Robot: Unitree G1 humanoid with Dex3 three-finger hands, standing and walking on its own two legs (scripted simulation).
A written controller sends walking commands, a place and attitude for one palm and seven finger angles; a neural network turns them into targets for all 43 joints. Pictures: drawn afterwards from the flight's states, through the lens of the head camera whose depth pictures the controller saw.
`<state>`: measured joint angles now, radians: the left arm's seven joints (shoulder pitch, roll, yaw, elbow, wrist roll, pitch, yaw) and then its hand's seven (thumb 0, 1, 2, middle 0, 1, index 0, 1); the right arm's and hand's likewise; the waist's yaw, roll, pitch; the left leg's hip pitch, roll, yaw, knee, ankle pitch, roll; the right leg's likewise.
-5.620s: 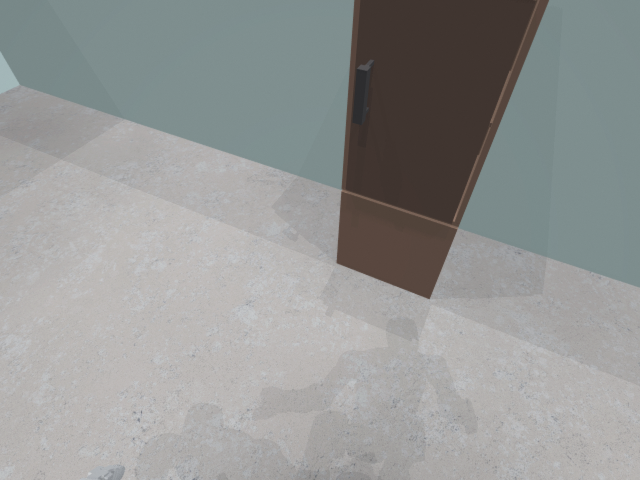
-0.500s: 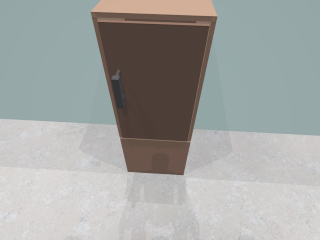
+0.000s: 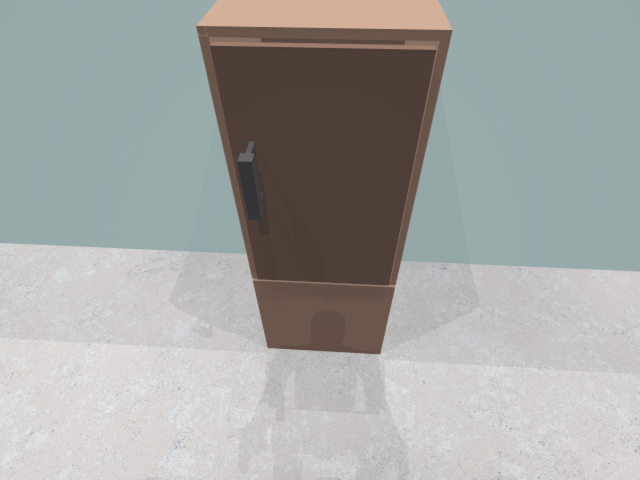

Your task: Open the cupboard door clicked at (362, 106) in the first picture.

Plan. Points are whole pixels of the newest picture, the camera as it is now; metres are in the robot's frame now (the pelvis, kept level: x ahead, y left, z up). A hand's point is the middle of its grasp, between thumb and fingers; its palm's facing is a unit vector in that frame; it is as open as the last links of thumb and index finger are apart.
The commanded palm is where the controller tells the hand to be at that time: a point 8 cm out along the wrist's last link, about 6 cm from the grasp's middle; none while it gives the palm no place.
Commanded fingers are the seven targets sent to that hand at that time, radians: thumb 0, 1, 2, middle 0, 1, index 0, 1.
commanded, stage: look again from close up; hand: left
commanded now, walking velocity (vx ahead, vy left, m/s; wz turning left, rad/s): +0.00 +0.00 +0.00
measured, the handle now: (253, 180) +0.63 +0.16 +0.01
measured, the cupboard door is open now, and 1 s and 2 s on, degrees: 0 0 0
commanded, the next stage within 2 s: shuffle to correct the standing spot in 0.22 s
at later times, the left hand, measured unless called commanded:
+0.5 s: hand out of the picture +0.01 +0.16 -0.18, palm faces +0.01 -0.98 -0.19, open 7.4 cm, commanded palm none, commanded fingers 0.00 0.90 0.90 -0.20 -0.30 -0.20 -0.30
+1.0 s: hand out of the picture +0.13 +0.16 -0.18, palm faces +0.05 -0.97 -0.24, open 7.3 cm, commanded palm none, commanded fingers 0.00 0.90 0.90 -0.20 -0.30 -0.20 -0.30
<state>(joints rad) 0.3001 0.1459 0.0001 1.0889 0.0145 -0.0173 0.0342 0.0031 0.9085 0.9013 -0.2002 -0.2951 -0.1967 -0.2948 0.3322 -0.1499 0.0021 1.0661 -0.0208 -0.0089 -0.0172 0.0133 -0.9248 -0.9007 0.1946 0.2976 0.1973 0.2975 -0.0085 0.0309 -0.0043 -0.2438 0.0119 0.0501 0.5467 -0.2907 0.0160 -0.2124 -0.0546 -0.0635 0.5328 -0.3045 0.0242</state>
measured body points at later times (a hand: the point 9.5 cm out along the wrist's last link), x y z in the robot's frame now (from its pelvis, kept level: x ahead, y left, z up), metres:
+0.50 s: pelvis +0.02 -0.01 +0.00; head +0.03 -0.01 +0.45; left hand +0.01 +0.21 -0.16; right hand +0.02 -0.23 -0.16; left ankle +0.00 +0.11 -0.73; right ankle -0.01 -0.13 -0.73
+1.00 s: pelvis +0.10 -0.03 +0.00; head +0.15 -0.04 +0.44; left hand +0.13 +0.21 -0.16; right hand +0.09 -0.23 -0.17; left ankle +0.03 +0.09 -0.73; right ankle +0.14 -0.14 -0.73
